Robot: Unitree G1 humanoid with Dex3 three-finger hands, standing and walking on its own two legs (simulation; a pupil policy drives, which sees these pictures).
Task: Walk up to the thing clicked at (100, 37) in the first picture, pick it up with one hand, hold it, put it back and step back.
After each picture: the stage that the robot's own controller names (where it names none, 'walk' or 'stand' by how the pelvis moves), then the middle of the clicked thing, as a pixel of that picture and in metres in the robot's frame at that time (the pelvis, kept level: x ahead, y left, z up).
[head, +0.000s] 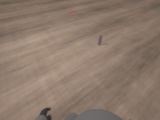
stand; (100, 40) +1.75 -0.23 -0.66
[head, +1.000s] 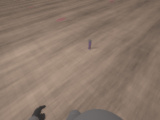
walk; (89, 44) +1.62 +0.11 -0.63
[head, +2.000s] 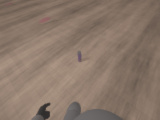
walk; (79, 56) +1.07 +0.25 -0.65
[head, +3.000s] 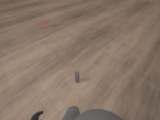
walk; (77, 77) +0.64 +0.19 -0.63
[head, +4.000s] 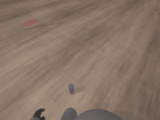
stand; (71, 89) +0.43 +0.18 -0.63
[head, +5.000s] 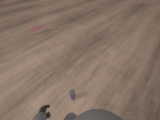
stand; (72, 95) +0.39 +0.19 -0.65
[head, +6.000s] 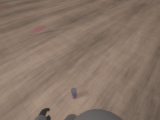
stand; (74, 93) +0.42 +0.19 -0.66
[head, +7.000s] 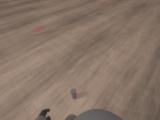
stand; (74, 94) +0.41 +0.19 -0.66
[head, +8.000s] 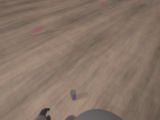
stand; (73, 95) +0.40 +0.19 -0.66
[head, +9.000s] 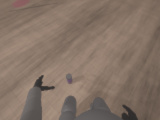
go down; (69, 79) +0.43 +0.19 -0.56
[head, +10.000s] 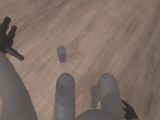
go down; (62, 55) +0.50 +0.20 -0.26
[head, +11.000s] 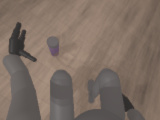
close in; (54, 48) +0.49 +0.22 -0.21
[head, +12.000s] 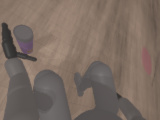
close; (25, 42) +0.48 +0.25 -0.17
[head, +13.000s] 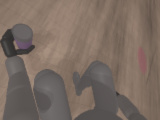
lift; (24, 41) +0.47 +0.26 -0.17
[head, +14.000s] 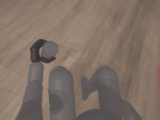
lift; (47, 52) +0.40 +0.23 -0.14
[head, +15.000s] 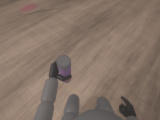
lift; (65, 71) +0.33 +0.17 +0.03
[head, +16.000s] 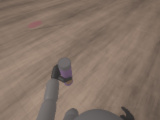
hold; (66, 73) +0.32 +0.16 +0.04
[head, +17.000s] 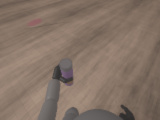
hold; (67, 74) +0.32 +0.16 +0.03
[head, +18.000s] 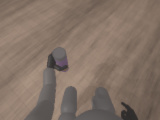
crouch; (62, 62) +0.40 +0.18 -0.03
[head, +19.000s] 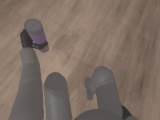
lower; (39, 39) +0.51 +0.23 -0.09
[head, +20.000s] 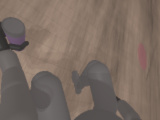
lower; (16, 38) +0.49 +0.27 -0.17
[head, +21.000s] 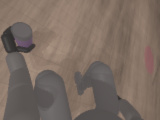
lower; (24, 41) +0.47 +0.26 -0.18
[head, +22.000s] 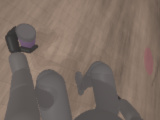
lower; (27, 41) +0.47 +0.25 -0.18
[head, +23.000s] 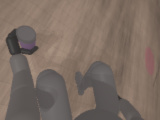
rest; (28, 43) +0.46 +0.25 -0.18
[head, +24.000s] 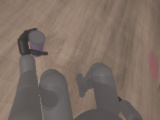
open; (36, 46) +0.46 +0.23 -0.18
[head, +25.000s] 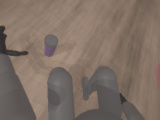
stand; (50, 47) +0.46 +0.21 -0.19
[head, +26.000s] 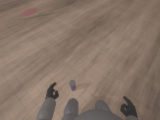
stand; (72, 85) +0.40 +0.16 -0.55
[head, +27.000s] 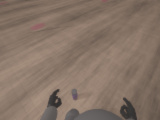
stand; (74, 94) +0.39 +0.16 -0.60
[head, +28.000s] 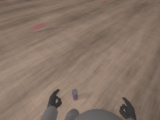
stand; (75, 95) +0.39 +0.15 -0.60
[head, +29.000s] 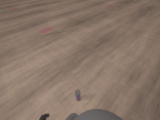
stand; (78, 95) +0.41 +0.15 -0.65
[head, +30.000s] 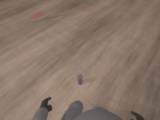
walk; (80, 80) +0.50 +0.12 -0.63
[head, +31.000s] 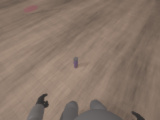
walk; (75, 62) +0.78 +0.18 -0.63
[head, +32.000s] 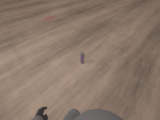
stand; (82, 58) +1.05 +0.17 -0.63
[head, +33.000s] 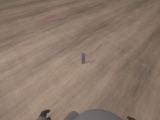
stand; (83, 58) +1.05 +0.14 -0.66
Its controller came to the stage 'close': yes
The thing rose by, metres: 0.69
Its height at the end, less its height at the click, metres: +0.00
